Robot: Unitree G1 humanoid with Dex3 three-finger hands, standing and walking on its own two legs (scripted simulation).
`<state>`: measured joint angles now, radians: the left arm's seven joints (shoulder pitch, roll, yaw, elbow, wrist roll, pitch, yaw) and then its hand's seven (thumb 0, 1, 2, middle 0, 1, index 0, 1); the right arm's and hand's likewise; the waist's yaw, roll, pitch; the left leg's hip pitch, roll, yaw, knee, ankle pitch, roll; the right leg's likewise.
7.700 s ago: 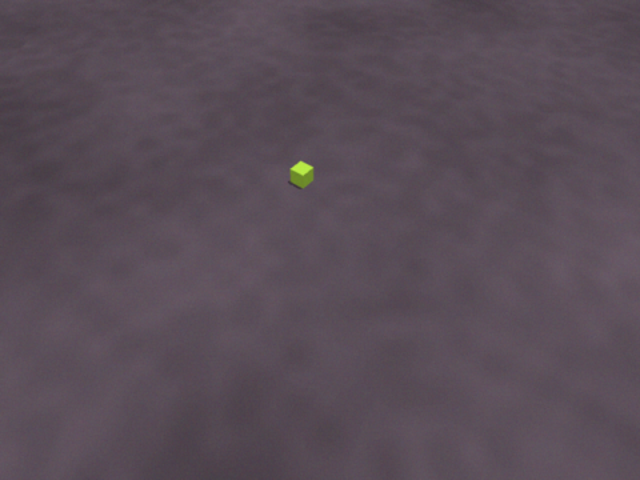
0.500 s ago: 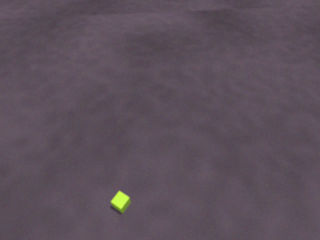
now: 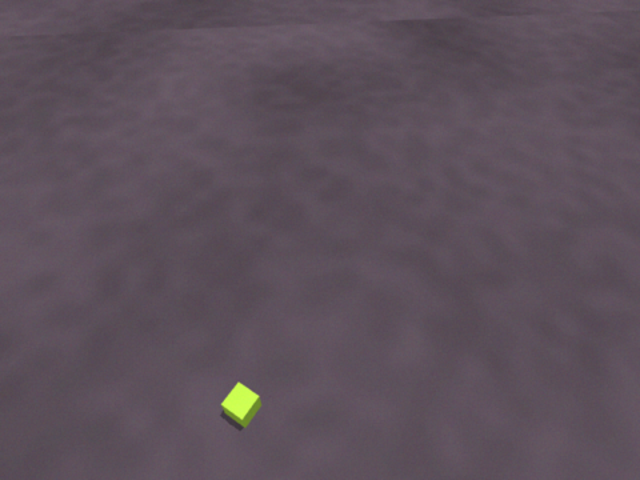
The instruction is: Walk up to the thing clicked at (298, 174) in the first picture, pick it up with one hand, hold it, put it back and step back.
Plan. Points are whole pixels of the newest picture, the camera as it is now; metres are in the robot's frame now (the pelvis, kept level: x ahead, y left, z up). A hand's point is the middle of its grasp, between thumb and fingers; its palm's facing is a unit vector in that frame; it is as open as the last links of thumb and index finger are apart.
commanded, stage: stand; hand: left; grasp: from above
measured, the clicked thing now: (241, 404) +0.46 +0.23 -0.74
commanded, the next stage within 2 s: rise first in 0.84 s
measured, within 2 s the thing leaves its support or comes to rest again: neither
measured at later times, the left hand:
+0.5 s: hand out of the picture +0.07 +0.25 -0.16, palm faces -0.03 -0.94 -0.34, open 7.4 cm
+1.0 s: hand out of the picture +0.09 +0.25 -0.16, palm faces +0.01 -0.94 -0.34, open 7.5 cm
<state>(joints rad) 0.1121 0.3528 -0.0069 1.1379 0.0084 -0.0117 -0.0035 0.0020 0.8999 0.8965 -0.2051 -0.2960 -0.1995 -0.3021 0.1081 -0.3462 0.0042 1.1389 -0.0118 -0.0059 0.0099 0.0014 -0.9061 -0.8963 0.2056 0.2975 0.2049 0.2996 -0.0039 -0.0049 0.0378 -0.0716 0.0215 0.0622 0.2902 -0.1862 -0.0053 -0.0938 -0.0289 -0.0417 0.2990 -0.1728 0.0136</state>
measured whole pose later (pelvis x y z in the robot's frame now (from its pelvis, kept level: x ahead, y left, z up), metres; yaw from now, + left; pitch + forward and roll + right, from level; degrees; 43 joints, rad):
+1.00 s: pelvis +0.00 +0.00 +0.00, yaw +0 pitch -1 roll +0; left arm 0.11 0.34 0.01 1.08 -0.01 -0.01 0.01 0.00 0.88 0.91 -0.20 -0.32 -0.19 -0.32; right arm 0.15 -0.34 0.00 1.05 0.02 -0.01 -0.01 0.00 -0.91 -0.90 0.20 0.30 0.20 0.30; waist -0.01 0.00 0.03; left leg -0.11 0.02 0.05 0.33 -0.20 0.00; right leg -0.13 -0.03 -0.05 0.33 -0.19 0.01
